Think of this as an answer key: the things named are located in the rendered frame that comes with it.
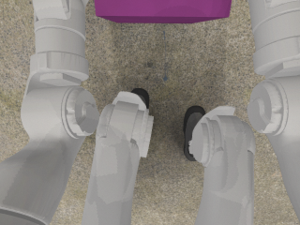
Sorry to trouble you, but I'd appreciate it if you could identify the robot left upper arm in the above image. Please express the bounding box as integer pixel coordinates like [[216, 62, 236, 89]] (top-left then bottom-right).
[[0, 85, 100, 225]]

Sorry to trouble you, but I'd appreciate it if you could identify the carton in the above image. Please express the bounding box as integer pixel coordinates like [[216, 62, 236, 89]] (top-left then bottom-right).
[[94, 0, 232, 23]]

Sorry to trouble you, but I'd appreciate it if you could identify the robot right upper arm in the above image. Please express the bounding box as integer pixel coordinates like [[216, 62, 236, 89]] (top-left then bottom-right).
[[247, 75, 300, 222]]

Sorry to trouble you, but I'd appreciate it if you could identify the robot right forearm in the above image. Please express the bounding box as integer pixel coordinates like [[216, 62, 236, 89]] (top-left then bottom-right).
[[247, 0, 300, 79]]

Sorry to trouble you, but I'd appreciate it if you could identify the left robot foot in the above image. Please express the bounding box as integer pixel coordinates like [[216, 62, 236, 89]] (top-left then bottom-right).
[[131, 88, 150, 109]]

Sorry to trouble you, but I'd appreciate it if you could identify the robot right thigh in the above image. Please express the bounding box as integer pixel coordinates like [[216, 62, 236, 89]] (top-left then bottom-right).
[[194, 115, 255, 225]]

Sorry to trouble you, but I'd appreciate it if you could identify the robot left forearm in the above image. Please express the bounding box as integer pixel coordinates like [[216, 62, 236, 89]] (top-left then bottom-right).
[[21, 0, 89, 118]]

